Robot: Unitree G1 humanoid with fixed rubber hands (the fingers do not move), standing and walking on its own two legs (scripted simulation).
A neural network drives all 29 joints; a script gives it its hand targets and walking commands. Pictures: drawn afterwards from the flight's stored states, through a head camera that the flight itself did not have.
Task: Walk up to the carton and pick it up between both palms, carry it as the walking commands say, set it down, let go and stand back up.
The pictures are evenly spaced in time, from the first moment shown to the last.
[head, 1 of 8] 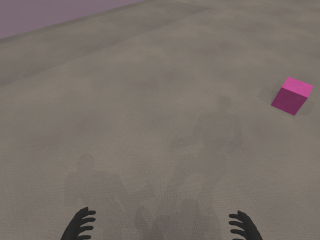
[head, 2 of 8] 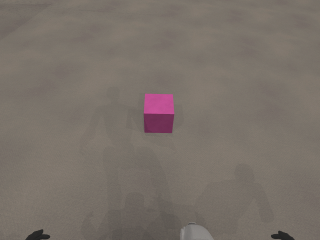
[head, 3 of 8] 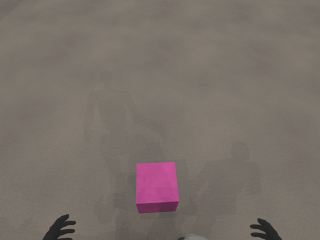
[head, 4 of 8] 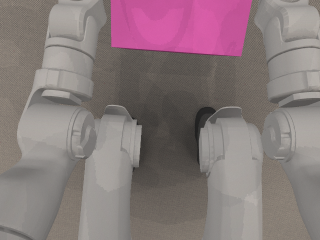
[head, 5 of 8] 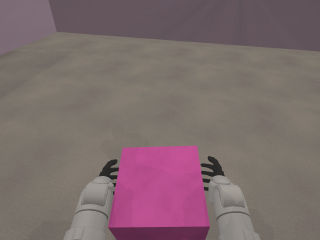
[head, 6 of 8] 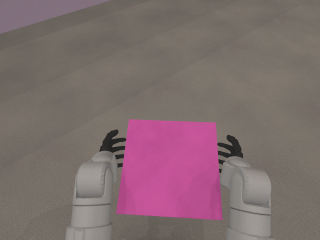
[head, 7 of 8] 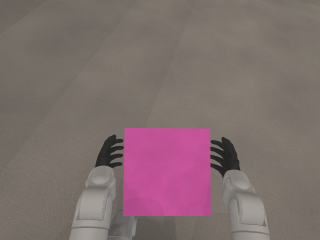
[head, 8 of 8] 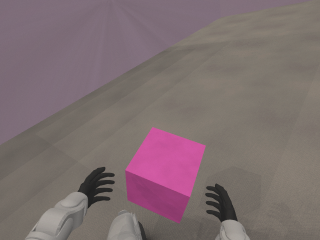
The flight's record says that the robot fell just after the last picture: yes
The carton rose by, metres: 0.66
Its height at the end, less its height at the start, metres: +0.39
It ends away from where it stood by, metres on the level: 8.79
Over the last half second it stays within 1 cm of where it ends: no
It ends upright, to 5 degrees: no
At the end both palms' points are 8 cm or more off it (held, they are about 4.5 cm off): yes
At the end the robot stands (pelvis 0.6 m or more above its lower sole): no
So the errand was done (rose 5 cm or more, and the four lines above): no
